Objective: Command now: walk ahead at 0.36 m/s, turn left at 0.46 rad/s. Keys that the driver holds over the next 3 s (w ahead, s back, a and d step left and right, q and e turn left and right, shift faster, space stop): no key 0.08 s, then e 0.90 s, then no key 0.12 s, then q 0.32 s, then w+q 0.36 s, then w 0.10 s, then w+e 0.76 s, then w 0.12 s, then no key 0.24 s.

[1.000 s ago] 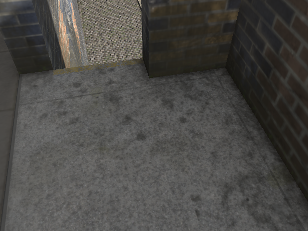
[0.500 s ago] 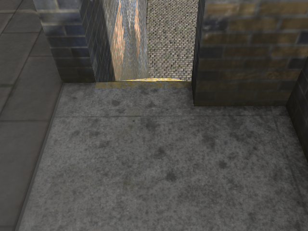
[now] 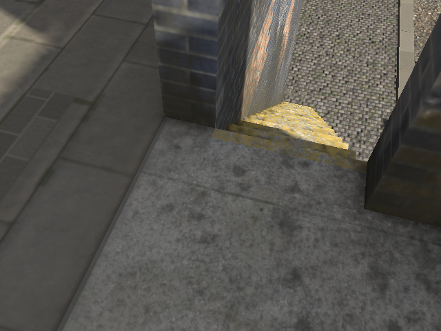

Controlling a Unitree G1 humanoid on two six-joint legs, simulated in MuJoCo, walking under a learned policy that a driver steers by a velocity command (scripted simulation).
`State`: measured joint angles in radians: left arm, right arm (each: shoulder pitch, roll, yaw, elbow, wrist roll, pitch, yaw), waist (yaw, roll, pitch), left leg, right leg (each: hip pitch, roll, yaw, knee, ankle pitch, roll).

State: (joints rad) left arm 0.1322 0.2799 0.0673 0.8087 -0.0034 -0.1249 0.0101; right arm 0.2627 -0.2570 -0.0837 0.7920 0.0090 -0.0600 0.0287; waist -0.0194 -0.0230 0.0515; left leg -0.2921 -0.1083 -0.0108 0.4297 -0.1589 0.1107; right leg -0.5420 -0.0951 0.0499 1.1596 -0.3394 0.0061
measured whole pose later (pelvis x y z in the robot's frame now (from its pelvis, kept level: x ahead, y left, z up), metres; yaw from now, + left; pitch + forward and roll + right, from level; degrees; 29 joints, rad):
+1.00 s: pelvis +0.18 +0.00 +0.00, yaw -23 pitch +2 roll -1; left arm 0.18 0.30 0.08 0.63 -0.02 0.06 -0.01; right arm 0.17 -0.26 -0.06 0.71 -0.01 0.01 -0.04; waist -0.02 -0.02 0.03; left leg -0.25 0.07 0.09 0.45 -0.23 0.00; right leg -0.46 -0.03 0.01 0.88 -0.39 0.09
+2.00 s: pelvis +0.34 -0.03 -0.01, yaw -6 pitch +3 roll -2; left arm 0.02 0.29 0.06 0.71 -0.02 -0.10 -0.06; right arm 0.44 -0.29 -0.05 0.77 0.01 -0.05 -0.02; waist -0.07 -0.04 0.03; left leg 0.12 -0.03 -0.10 0.23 -0.39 0.06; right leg -0.59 -0.01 -0.03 0.52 0.02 -0.01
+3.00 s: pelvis +0.86 -0.16 -0.01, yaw -30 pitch +4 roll +1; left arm 0.06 0.21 0.03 0.81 0.02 -0.10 -0.04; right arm 0.35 -0.24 -0.01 0.91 -0.06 -0.07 0.03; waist -0.07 -0.03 0.01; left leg -0.24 0.04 0.08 0.85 -0.57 -0.04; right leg -0.51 0.04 -0.03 0.51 -0.05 -0.09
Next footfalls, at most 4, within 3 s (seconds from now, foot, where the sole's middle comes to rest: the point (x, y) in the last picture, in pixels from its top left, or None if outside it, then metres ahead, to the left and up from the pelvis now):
0.30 right None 0.30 -0.12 -0.78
0.66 left None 0.27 0.10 -0.78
1.10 right None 0.16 -0.14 -0.78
1.60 left None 0.21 0.09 -0.78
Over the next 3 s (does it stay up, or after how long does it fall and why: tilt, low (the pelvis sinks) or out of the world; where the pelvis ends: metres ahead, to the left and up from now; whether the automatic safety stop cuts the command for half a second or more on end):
stays up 0.86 -0.16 -0.01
